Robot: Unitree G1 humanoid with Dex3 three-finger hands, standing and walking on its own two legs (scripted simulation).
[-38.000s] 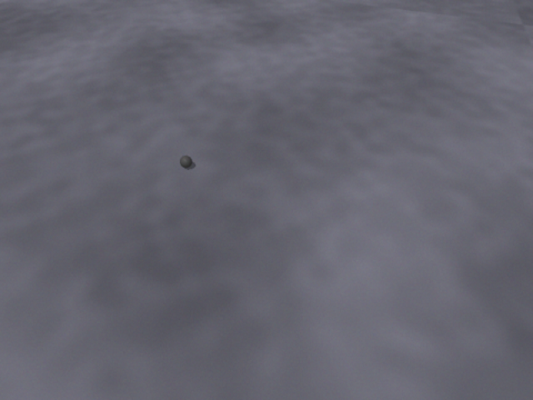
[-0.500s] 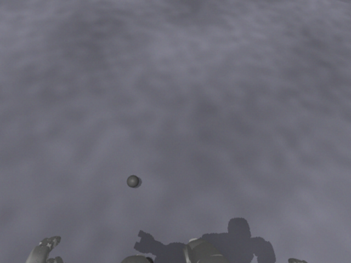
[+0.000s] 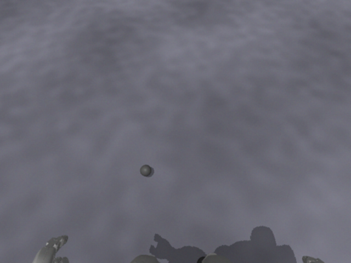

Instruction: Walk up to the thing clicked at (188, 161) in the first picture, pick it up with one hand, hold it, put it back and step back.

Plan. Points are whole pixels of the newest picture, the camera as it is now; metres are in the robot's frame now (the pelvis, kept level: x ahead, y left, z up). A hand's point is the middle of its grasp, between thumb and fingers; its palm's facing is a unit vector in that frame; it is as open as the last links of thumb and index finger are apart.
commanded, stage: step back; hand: left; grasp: from above
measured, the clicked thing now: (145, 170) +0.63 +0.20 -0.73
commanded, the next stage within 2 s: none
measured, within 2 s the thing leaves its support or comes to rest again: neither
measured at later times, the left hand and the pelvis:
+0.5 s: hand out of the picture -0.06 +0.26 -0.16, palm faces -0.07 -0.91 -0.41, open 7.4 cm; pelvis -0.16 -0.02 -0.01, yaw -5 degrees
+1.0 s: hand out of the picture -0.20 +0.22 -0.15, palm faces +0.04 -0.93 -0.35, open 7.4 cm; pelvis -0.33 -0.04 -0.01, yaw +4 degrees
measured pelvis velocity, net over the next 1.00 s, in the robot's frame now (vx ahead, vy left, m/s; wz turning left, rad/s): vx -0.33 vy -0.04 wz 0.06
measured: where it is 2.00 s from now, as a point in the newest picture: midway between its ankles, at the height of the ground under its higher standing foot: outside the picture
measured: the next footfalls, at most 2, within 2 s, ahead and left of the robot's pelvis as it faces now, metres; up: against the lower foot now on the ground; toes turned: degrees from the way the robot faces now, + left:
left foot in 0.06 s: -0.01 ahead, +0.12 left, +0.00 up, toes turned -2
right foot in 0.50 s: -0.15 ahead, -0.15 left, +0.00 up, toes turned +0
